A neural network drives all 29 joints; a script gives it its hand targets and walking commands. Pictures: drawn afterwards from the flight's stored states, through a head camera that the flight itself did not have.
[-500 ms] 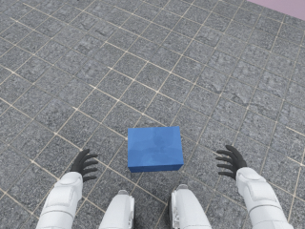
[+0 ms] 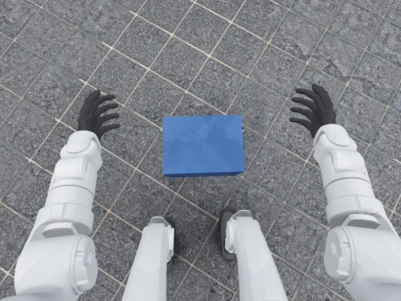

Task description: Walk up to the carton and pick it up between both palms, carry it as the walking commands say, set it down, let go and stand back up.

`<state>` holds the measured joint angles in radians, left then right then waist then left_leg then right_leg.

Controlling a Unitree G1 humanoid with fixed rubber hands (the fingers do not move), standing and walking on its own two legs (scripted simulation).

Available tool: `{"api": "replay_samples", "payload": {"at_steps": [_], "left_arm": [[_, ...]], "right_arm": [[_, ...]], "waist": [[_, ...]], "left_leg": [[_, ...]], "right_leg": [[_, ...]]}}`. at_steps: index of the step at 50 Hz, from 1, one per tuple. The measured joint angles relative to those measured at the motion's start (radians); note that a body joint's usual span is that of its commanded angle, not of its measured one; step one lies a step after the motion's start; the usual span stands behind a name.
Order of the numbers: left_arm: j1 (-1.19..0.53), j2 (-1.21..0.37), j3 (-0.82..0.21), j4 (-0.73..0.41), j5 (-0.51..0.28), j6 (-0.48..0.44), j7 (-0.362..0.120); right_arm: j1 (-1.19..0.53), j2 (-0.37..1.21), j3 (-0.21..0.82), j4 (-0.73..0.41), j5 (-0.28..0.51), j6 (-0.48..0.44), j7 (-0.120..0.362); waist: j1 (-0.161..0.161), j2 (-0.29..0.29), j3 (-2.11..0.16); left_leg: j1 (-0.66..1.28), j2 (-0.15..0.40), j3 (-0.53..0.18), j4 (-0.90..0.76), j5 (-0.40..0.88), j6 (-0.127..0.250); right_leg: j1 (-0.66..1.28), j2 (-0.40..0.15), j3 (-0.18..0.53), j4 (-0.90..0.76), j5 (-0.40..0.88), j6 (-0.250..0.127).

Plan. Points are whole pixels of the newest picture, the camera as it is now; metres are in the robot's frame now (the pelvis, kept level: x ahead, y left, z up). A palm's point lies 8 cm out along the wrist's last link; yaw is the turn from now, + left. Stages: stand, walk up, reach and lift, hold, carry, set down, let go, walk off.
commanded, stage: reach and lift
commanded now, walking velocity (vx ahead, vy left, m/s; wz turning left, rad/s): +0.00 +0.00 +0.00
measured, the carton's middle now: (202, 148) +0.47 -0.02 -0.55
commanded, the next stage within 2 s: none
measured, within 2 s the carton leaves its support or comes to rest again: neither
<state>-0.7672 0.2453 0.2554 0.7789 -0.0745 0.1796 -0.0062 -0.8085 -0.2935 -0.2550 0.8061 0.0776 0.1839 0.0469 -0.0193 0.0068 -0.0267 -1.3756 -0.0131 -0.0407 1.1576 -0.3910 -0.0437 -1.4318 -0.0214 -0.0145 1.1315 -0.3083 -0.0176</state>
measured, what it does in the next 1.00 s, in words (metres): lowers itself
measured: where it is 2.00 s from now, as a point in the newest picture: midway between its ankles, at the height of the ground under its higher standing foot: (197, 249)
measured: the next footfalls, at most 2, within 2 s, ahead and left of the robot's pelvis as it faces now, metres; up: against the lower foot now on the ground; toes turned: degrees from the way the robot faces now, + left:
none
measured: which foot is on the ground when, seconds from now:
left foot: down 0.00-1.00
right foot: down 0.00-1.00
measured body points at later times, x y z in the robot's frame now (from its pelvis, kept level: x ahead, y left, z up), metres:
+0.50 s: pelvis +0.02 +0.01 -0.05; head +0.30 +0.01 +0.29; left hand +0.47 +0.21 -0.18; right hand +0.47 -0.25 -0.17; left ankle +0.06 +0.14 -0.62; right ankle +0.10 -0.11 -0.62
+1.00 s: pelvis -0.03 +0.01 -0.19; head +0.31 -0.01 +0.11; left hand +0.48 +0.21 -0.34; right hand +0.48 -0.25 -0.33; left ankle +0.06 +0.14 -0.62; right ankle +0.09 -0.11 -0.62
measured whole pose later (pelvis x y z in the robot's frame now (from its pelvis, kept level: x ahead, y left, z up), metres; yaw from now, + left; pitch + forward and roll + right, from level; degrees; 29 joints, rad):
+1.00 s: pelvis -0.03 +0.01 -0.19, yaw +1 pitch +43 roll +3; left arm -1.06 0.31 0.22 0.78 -0.15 0.16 0.07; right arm -1.11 -0.43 -0.24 0.84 0.13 0.15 0.03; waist -0.02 0.00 0.11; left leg -2.05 -0.05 -0.03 1.87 -0.57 -0.05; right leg -2.12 0.00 0.04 1.84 -0.46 0.01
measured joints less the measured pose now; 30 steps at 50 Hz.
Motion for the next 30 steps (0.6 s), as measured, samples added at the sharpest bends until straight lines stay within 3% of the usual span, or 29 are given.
{"api": "replay_samples", "payload": {"at_steps": [7, 16, 25, 30], "left_arm": [[-0.068, 0.013, 0.021, -0.017, -0.006, -0.042, -0.008], [-0.023, -0.015, 0.029, -0.060, 0.025, -0.067, -0.014], [-0.040, -0.022, 0.015, -0.040, 0.022, -0.062, 0.022], [-0.088, -0.022, 0.009, -0.061, 0.010, -0.042, 0.048]], "right_arm": [[-0.080, -0.014, -0.037, -0.010, -0.015, -0.044, 0.012], [-0.033, -0.003, -0.085, -0.022, -0.040, -0.081, 0.051], [-0.053, -0.024, -0.097, 0.048, -0.031, -0.101, 0.069], [-0.082, -0.048, -0.083, 0.022, -0.009, -0.083, 0.066]], "waist": [[0.000, 0.001, -0.020], [0.003, -0.003, -0.074], [-0.011, -0.008, -0.114], [-0.012, -0.007, -0.091]], "left_leg": [[-0.082, -0.003, -0.003, -0.006, 0.003, -0.002], [-0.148, -0.006, -0.010, 0.007, -0.014, 0.001], [-0.320, -0.020, -0.007, 0.213, -0.092, 0.006], [-0.429, -0.025, -0.003, 0.350, -0.127, 0.009]], "right_leg": [[-0.082, 0.001, 0.002, -0.002, 0.000, -0.001], [-0.142, 0.003, 0.000, 0.005, -0.017, 0.004], [-0.314, 0.000, 0.014, 0.205, -0.090, 0.017], [-0.424, 0.003, 0.023, 0.336, -0.118, 0.024]]}}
